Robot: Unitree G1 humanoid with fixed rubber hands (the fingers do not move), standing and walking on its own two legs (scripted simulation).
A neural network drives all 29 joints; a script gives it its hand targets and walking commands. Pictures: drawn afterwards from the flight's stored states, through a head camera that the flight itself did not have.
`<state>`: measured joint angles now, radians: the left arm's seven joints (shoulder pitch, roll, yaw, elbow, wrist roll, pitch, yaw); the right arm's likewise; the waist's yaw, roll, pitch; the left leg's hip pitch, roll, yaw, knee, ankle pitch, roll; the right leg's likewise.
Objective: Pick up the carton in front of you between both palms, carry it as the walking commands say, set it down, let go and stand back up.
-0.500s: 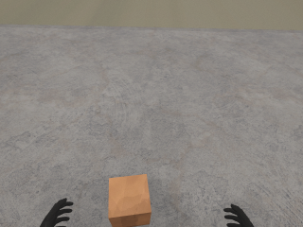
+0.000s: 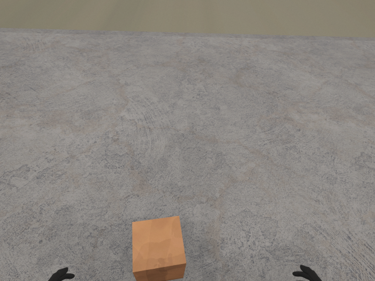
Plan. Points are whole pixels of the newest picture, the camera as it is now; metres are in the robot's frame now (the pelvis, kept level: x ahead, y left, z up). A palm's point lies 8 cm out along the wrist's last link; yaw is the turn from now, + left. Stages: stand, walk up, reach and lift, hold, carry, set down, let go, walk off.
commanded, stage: stand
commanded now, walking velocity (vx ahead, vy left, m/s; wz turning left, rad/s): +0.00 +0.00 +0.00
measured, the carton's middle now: (158, 251) +0.40 +0.09 -0.65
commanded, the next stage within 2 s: none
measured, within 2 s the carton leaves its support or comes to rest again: neither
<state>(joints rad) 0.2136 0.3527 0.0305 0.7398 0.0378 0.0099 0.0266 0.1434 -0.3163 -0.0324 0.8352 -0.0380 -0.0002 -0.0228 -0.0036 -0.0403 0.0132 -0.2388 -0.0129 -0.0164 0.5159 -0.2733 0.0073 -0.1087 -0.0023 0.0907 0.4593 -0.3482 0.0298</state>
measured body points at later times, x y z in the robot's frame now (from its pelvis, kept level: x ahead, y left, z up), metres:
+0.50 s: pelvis -0.02 +0.00 +0.00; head -0.02 +0.01 +0.45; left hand +0.09 +0.30 -0.11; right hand +0.10 -0.31 -0.10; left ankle +0.00 +0.11 -0.74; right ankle -0.06 -0.15 -0.74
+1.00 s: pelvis -0.02 +0.00 +0.01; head -0.02 +0.01 +0.46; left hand +0.07 +0.31 -0.11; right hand +0.08 -0.32 -0.10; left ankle +0.00 +0.12 -0.74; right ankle -0.06 -0.15 -0.74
